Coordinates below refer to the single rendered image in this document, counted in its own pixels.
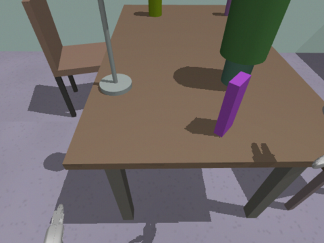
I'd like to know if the left robot hand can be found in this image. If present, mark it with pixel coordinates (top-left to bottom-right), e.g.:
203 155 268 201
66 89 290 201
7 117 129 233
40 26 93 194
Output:
44 204 64 243

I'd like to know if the table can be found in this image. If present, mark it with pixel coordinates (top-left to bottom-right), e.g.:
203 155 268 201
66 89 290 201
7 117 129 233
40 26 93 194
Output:
62 5 324 220

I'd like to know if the desk lamp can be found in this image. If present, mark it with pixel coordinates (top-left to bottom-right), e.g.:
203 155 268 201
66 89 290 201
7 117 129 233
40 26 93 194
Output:
98 0 132 96

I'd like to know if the chair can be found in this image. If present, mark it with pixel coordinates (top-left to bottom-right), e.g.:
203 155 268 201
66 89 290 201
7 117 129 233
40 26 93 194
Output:
22 0 107 117
284 167 324 210

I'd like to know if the potted plant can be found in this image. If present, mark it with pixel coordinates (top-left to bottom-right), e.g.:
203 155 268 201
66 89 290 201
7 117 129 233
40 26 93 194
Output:
220 0 291 86

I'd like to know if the right robot hand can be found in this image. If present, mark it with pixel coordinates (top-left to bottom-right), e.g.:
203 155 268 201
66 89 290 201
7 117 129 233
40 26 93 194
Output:
312 106 324 169

